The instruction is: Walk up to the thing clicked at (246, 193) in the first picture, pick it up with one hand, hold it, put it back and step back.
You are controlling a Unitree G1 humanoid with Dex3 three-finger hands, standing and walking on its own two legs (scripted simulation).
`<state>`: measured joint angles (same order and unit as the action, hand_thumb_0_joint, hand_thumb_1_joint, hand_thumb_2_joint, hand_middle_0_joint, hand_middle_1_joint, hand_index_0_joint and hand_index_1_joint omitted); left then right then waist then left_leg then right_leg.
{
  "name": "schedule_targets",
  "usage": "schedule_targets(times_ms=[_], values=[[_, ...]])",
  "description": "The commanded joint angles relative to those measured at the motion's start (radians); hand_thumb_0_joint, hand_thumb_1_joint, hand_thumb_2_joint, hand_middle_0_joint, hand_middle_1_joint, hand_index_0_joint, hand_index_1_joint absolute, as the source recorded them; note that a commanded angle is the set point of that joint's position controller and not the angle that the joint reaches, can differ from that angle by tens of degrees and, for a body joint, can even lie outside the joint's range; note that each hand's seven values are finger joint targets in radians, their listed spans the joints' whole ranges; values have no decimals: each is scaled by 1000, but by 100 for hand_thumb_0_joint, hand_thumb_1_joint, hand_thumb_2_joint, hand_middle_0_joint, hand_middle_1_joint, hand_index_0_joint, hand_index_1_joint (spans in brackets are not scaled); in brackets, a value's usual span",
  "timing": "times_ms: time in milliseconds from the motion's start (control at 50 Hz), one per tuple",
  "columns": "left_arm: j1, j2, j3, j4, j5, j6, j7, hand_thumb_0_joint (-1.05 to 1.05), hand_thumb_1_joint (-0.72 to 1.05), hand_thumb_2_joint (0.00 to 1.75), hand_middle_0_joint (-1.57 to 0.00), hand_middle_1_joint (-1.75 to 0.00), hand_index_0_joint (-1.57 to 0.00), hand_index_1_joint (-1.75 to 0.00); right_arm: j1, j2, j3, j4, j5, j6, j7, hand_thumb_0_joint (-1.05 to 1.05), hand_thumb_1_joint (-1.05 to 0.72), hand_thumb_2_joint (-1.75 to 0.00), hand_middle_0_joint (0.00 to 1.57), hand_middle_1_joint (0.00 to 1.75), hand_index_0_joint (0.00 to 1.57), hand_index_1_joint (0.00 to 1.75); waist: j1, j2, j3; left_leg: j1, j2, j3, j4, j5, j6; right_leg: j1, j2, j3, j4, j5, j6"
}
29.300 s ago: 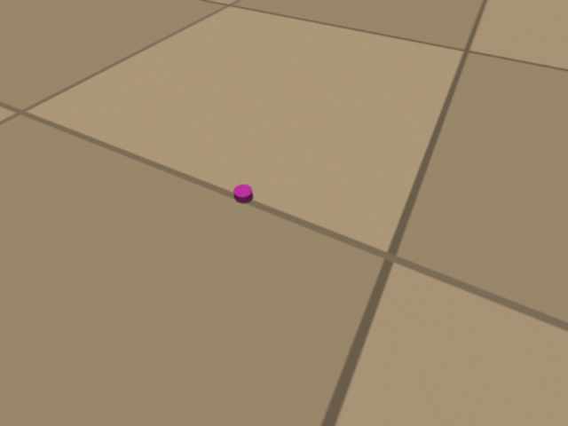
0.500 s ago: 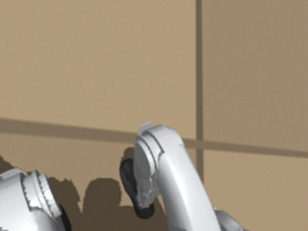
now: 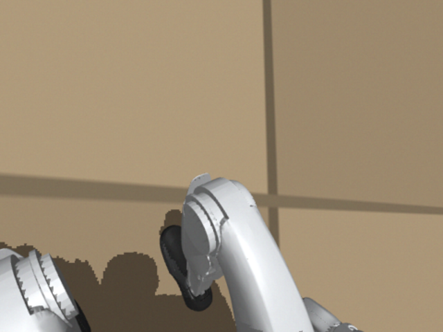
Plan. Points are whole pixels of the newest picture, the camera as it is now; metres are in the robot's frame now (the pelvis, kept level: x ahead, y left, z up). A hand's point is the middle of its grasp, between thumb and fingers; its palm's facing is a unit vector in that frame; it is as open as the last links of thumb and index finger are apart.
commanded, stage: rest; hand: left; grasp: from above
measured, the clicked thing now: out of the picture +0.46 +0.33 -0.27
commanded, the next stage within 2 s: open in 0.26 s
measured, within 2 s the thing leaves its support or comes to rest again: rests again in 1.62 s
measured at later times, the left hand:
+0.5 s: hand out of the picture +0.45 +0.32 -0.25, palm faces -0.45 -0.16 -0.88, open 11.1 cm
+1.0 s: hand out of the picture +0.45 +0.31 -0.25, palm faces -0.44 -0.16 -0.88, open 13.9 cm
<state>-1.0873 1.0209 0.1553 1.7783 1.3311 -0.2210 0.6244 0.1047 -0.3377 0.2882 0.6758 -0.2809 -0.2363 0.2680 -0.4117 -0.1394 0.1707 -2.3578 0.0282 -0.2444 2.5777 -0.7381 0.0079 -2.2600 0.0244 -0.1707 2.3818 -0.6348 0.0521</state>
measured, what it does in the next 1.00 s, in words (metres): stands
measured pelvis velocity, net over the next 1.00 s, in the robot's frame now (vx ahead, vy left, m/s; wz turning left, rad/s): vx -0.01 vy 0.00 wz -0.02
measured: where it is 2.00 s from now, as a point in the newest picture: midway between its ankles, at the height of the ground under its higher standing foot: (141, 317)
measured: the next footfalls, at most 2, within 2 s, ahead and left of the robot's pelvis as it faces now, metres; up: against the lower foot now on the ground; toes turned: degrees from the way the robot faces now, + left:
none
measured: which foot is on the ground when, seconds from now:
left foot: down 0.00-1.00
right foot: down 0.00-1.00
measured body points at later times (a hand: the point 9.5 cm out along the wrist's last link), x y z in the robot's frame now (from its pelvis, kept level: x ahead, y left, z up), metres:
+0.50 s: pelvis +0.00 +0.00 +0.00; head +0.28 +0.13 +0.33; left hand +0.47 +0.32 -0.20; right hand +0.04 -0.25 -0.05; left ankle +0.06 +0.12 -0.26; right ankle +0.12 -0.12 -0.26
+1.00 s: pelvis -0.01 +0.00 +0.01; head +0.28 +0.13 +0.33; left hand +0.47 +0.32 -0.20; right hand +0.04 -0.25 -0.04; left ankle +0.06 +0.12 -0.26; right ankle +0.12 -0.12 -0.26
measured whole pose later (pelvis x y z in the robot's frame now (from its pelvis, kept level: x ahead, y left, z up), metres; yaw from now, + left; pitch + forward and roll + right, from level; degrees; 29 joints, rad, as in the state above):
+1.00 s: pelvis -0.01 +0.00 +0.01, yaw -1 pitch +27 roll -15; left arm -1.11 1.06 0.10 1.78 1.28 -0.20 0.63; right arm 0.09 -0.36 0.35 0.64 -0.27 -0.27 0.28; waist -0.43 -0.17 0.21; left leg -2.34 0.03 -0.27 2.57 -0.73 0.01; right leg -2.23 0.04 -0.19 2.35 -0.62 0.06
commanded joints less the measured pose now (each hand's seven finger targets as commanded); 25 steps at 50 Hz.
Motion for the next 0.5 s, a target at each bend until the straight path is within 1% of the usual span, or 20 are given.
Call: schedule_targets(times_ms=[0,20,40,80,140,160,180,200,220,240,260,280,300,320,340,360,380,400,460,480], values=[[-255,240,5,-116,-15,-5,48,0,43,86,-79,-88,-81,-85,196,-347,-94,18,-3,0,-11,0,-90,-90,20,30,20,30,-41,567,-666,503,16,95,-279,272,-5,393,53,-105,-180,274,-67],[-262,230,-5,-98,-17,-5,48,0,44,86,-78,-89,-81,-86,187,-342,-89,15,-2,-1,-11,0,-90,-90,20,30,20,30,-47,557,-650,481,15,95,-272,252,-2,387,52,-104,-180,262,-66],[-257,237,2,-109,-20,-7,52,0,44,85,-78,-90,-81,-86,186,-341,-86,12,-2,-2,-11,0,-90,-90,20,30,20,30,-44,551,-654,485,16,91,-277,256,-3,390,52,-108,-184,265,-64],[-254,210,-19,-93,-19,-3,45,0,43,87,-78,-89,-81,-86,176,-346,-85,11,-3,-8,-6,0,-90,-90,20,30,20,30,-51,569,-614,500,18,84,-281,252,-10,357,46,-112,-164,259,-65],[-273,244,-9,-106,-21,-10,51,0,44,86,-80,-87,-82,-85,174,-349,-72,4,-3,-12,-5,0,-90,-90,20,30,20,30,-56,572,-623,505,19,78,-280,256,-8,378,47,-114,-170,263,-63],[-266,231,-22,-105,-19,-7,53,0,44,85,-79,-88,-82,-85,168,-360,-81,-2,-3,-12,-5,0,-90,-90,20,30,20,30,-55,564,-623,495,19,84,-275,247,-5,383,54,-108,-181,262,-63],[-253,217,-33,-82,-21,-2,51,0,44,86,-80,-87,-82,-85,162,-349,-73,2,-2,-15,-2,0,-91,-90,20,30,20,30,-57,538,-602,466,18,91,-265,232,-1,384,54,-106,-181,253,-61],[-267,233,-24,-108,-25,-5,56,0,43,86,-80,-87,-82,-84,177,-356,-73,7,-3,-14,-4,0,-90,-90,20,30,20,30,-57,540,-624,473,18,91,-270,241,-1,399,58,-107,-195,258,-61],[-265,213,-30,-85,-29,-4,52,0,45,86,-79,-88,-82,-85,170,-354,-68,4,0,-21,-1,0,-90,-90,20,30,20,30,-65,543,-593,480,17,81,-273,234,-5,363,47,-114,-175,249,-61],[-265,226,-24,-95,-35,-8,52,0,44,86,-79,-87,-82,-84,175,-354,-67,10,-2,-21,-1,0,-90,-90,20,30,20,30,-61,553,-604,489,21,77,-282,244,-7,371,52,-117,-184,253,-62],[-251,222,-31,-80,-27,-6,50,0,44,88,-79,-89,-82,-87,169,-357,-65,0,-2,-22,0,0,-90,-90,20,30,20,30,-62,549,-601,501,22,70,-283,249,-9,367,52,-119,-177,259,-62],[-267,214,-41,-81,-31,-9,49,0,44,84,-79,-88,-82,-85,161,-358,-64,1,1,-25,0,0,-90,-90,20,30,20,30,-65,550,-583,490,21,65,-286,232,-10,354,48,-120,-170,244,-62],[-260,221,-36,-79,-30,-10,50,0,43,84,-78,-88,-81,-85,173,-361,-63,-3,-3,-24,1,0,-90,-90,20,30,20,30,-69,550,-592,500,23,66,-288,250,-10,371,52,-122,-179,259,-61],[-260,224,-43,-75,-35,-9,52,0,43,85,-79,-88,-81,-85,155,-362,-61,-3,0,-24,0,0,-90,-90,20,30,20,30,-60,538,-595,478,23,70,-279,230,-7,381,56,-114,-183,248,-62],[-258,220,-44,-70,-33,-10,53,0,42,86,-78,-89,-80,-86,169,-361,-56,-8,-2,-25,1,0,-91,-90,20,30,20,30,-69,529,-595,477,21,74,-274,240,-3,387,55,-117,-189,259,-59],[-268,217,-49,-76,-38,-11,51,0,34,81,-70,-87,-72,-84,164,-363,-55,-7,1,-28,2,0,-90,-90,20,30,20,30,-71,539,-583,472,21,72,-276,230,-4,380,52,-117,-185,249,-59],[-260,224,-51,-74,-40,-10,54,0,26,81,-62,-87,-64,-84,157,-364,-56,-4,2,-28,0,0,-90,-90,20,30,20,30,-62,528,-587,464,22,75,-274,227,-3,394,58,-112,-193,250,-60],[-259,231,-45,-74,-37,-10,54,0,18,80,-54,-85,-56,-83,165,-356,-49,-5,0,-28,1,0,-90,-90,20,30,20,30,-64,527,-595,466,20,77,-272,230,-2,395,56,-114,-194,249,-59],[-259,212,-65,-75,-48,-10,49,0,-6,72,-31,-87,-35,-83,151,-361,-49,-12,1,-37,0,0,-89,-90,20,30,20,30,-67,521,-574,469,21,73,-274,202,-3,377,53,-117,-192,229,-57],[-269,233,-55,-84,-46,-14,53,0,-14,73,-27,-88,-30,-84,158,-365,-46,-11,4,-34,0,0,-89,-90,20,30,20,30,-69,525,-576,468,24,65,-286,204,-5,380,56,-121,-195,228,-59]])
